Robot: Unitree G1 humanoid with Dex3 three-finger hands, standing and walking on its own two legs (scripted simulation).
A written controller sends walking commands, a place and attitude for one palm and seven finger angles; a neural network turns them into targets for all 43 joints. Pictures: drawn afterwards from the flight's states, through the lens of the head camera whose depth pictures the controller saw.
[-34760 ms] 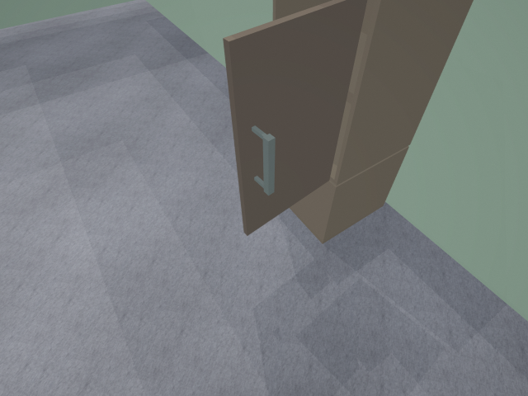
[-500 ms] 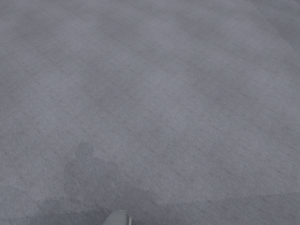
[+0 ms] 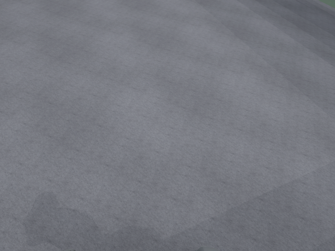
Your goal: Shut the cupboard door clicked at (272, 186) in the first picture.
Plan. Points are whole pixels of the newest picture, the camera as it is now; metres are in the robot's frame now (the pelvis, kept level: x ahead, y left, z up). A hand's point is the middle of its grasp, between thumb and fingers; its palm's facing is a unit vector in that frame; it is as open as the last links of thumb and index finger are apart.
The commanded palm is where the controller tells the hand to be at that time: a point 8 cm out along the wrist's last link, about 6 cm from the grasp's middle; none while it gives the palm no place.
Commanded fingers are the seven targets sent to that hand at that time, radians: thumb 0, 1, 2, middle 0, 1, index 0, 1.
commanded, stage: turn to face it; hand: left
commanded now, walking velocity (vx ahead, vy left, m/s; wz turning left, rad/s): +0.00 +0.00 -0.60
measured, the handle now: out of the picture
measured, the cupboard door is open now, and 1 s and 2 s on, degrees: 61 61 61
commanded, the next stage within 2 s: none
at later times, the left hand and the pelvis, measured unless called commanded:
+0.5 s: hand (111, 244) +0.16 +0.16 -0.18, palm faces -0.26 -0.94 -0.20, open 7.4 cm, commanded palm none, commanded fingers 0.00 0.90 0.90 -0.20 -0.30 -0.20 -0.30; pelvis +0.03 -0.01 -0.01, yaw -17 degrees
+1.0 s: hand (142, 211) +0.25 +0.09 -0.16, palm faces -0.55 -0.79 -0.28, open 7.4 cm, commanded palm none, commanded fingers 0.00 0.90 0.90 -0.20 -0.30 -0.20 -0.30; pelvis +0.03 -0.02 -0.02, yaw -35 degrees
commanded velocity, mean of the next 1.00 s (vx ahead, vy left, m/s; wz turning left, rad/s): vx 0.00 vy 0.00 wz -0.60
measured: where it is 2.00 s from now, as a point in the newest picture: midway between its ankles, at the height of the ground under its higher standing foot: outside the picture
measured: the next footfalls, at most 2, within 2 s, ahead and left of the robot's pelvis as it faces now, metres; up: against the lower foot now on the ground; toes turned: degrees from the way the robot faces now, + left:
right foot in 0.14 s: +0.03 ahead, -0.15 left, +0.00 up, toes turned -11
left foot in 0.52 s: +0.13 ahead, +0.09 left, +0.00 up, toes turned -15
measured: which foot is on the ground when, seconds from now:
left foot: down 0.00-0.14, up 0.16-0.50, down 0.52-0.92, up 0.94-1.00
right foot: up 0.00-0.12, down 0.14-0.52, up 0.54-0.90, down 0.92-1.00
